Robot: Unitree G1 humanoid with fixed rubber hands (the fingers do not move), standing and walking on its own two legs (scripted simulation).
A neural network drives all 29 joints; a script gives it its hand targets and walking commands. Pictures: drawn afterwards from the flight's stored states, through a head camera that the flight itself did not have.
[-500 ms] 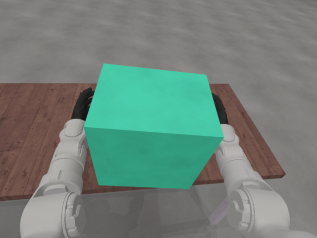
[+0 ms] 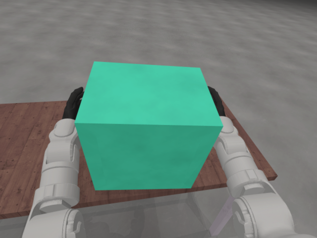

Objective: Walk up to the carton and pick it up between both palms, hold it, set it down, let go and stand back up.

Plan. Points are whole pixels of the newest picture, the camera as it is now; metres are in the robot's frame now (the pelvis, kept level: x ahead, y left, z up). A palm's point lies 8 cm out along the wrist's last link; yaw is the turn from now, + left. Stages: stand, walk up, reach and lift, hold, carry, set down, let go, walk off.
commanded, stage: reach and lift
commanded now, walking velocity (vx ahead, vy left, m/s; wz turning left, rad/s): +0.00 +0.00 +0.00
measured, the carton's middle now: (146, 130) +0.39 +0.02 +0.12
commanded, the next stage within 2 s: hold in 1.40 s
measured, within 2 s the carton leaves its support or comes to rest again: neither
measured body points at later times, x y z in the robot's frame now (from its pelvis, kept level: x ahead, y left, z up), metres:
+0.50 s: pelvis -0.03 +0.00 +0.00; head -0.08 +0.02 +0.45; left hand +0.37 +0.18 +0.19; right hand +0.37 -0.19 +0.20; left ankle +0.03 +0.14 -0.75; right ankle -0.04 -0.14 -0.75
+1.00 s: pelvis -0.02 +0.00 +0.00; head -0.08 +0.04 +0.44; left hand +0.36 +0.19 +0.20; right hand +0.37 -0.17 +0.23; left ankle +0.03 +0.14 -0.75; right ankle -0.04 -0.14 -0.75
